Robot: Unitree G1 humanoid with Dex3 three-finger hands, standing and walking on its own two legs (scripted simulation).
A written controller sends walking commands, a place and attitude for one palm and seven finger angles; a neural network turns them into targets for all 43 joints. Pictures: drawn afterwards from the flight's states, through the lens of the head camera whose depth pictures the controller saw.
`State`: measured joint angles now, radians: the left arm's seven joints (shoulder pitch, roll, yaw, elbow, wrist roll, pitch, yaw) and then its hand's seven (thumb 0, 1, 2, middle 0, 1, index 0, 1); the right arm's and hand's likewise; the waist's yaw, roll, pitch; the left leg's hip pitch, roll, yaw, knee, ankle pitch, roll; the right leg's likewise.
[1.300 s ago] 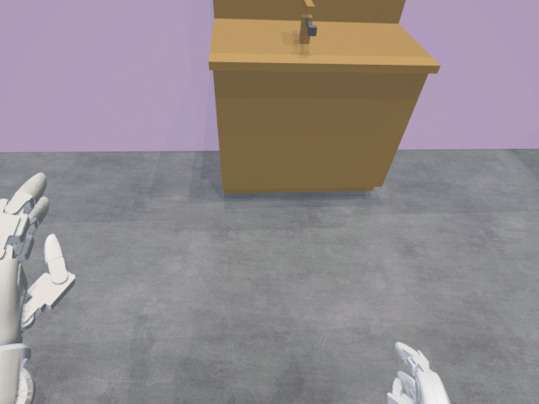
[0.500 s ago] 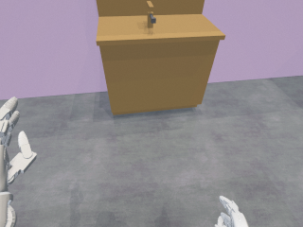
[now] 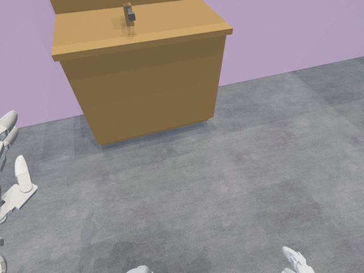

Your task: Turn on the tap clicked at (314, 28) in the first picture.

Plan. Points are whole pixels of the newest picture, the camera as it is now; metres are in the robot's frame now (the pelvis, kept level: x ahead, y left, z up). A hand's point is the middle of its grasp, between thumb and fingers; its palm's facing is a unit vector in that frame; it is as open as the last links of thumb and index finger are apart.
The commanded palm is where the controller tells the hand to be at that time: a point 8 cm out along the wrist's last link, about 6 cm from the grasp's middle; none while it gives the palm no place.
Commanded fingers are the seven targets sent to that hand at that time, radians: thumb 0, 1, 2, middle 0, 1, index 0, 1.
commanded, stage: walk to a spot facing it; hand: left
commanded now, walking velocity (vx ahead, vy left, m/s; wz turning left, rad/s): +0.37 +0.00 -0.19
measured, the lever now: (131, 16) +1.09 +0.30 +0.07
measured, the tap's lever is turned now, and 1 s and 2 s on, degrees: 0 0 0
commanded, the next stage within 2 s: take the last steps up to it in 0.62 s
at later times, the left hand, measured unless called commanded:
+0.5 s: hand (122, 101) +0.43 +0.16 +0.16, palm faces +0.37 -0.81 -0.46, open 7.4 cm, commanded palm +0.36 +0.20 +0.18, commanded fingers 0.00 0.90 0.90 -0.20 -0.30 -0.20 -0.30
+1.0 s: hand (134, 53) +0.58 +0.16 +0.19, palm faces +0.39 -0.86 -0.33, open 7.4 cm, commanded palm +0.52 +0.21 +0.18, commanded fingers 0.00 0.90 0.90 -0.20 -0.30 -0.20 -0.30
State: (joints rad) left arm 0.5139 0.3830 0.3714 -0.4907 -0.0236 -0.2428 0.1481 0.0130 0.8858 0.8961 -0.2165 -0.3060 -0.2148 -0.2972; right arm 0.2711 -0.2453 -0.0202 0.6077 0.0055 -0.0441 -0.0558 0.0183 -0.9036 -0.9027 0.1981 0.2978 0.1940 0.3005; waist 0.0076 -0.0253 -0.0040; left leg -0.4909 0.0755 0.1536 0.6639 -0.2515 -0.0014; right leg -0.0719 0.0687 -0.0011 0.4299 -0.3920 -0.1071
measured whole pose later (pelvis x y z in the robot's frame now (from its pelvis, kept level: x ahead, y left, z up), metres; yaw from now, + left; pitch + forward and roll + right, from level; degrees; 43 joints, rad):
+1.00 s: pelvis +0.35 -0.07 +0.00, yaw -2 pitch +0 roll -2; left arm 0.40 0.35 0.37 -0.56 -0.02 -0.21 0.15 0.02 0.89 0.90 -0.21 -0.31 -0.21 -0.30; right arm 0.18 -0.12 0.02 0.59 0.01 -0.07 -0.03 0.02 -0.90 -0.90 0.20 0.30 0.20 0.30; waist 0.00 -0.02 0.04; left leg -0.33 0.08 0.13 0.59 -0.26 0.03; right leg -0.45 -0.07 -0.09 1.05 -0.46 0.03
